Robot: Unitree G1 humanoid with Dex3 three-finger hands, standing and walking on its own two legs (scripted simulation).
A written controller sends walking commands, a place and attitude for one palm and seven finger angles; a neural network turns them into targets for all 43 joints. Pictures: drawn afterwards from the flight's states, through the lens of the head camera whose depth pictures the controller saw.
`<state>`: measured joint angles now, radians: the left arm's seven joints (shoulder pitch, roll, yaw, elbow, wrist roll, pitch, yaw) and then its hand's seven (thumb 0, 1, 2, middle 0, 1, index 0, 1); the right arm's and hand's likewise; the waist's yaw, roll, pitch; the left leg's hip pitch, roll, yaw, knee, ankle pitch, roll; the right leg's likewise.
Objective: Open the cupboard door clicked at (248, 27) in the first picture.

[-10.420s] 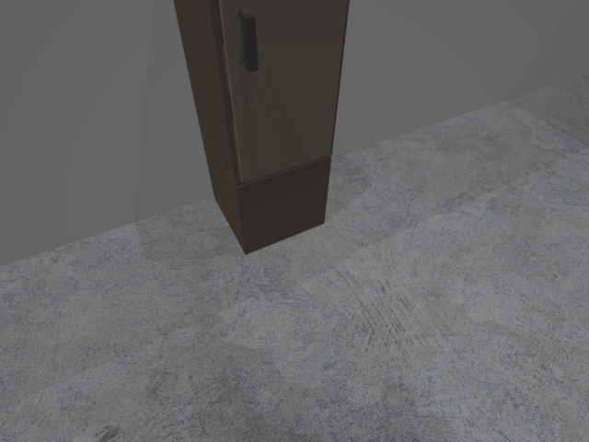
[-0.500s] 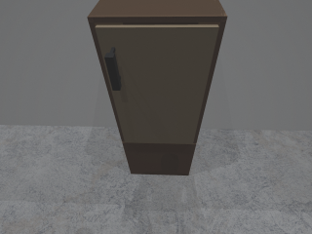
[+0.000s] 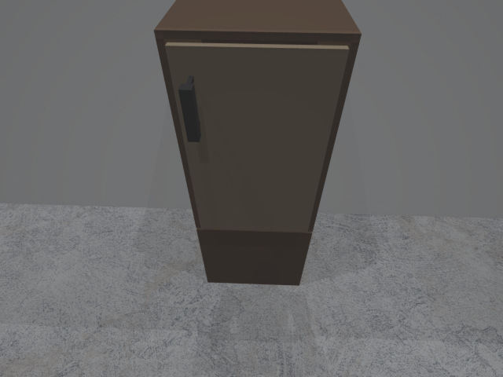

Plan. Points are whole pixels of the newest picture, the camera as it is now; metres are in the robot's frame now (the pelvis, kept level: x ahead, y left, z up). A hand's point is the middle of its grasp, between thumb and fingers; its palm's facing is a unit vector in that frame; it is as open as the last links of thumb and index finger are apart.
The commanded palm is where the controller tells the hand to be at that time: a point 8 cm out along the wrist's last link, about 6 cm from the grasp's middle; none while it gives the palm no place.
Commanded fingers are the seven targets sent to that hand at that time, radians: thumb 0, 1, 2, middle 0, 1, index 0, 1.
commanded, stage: look again from close up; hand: left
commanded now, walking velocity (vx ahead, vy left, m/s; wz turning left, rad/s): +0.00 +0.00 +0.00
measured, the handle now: (192, 108) +0.61 +0.16 +0.13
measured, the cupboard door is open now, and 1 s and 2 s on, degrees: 0 0 0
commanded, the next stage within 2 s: shuffle to correct the standing spot in 0.12 s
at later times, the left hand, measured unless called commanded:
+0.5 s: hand out of the picture -0.03 +0.15 -0.18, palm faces +0.04 -0.99 -0.16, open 7.4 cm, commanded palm none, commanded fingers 0.00 0.90 0.90 -0.20 -0.30 -0.20 -0.30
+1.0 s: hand out of the picture +0.09 +0.14 -0.18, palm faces +0.05 -0.98 -0.19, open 7.3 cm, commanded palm none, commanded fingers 0.00 0.90 0.90 -0.20 -0.30 -0.20 -0.30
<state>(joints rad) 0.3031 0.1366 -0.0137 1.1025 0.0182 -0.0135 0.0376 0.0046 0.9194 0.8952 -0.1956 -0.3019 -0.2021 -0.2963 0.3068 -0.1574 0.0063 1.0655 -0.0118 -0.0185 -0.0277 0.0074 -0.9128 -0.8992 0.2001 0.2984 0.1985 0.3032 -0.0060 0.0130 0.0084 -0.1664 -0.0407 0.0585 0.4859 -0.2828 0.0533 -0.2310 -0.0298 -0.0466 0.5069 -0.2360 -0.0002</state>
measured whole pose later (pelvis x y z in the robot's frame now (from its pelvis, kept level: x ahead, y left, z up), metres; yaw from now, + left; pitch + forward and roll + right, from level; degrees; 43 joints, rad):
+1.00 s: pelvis +0.08 -0.03 +0.00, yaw +1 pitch +0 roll +1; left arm 0.29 0.15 0.03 1.06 0.02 0.00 0.04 0.02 0.93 0.90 -0.20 -0.30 -0.20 -0.30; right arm 0.26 -0.13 -0.02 1.08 -0.01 -0.02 -0.06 0.02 -0.94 -0.90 0.20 0.30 0.20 0.30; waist 0.00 -0.02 0.06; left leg -0.19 0.00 0.11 0.54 -0.34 0.03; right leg -0.25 -0.04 -0.04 0.58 -0.31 0.01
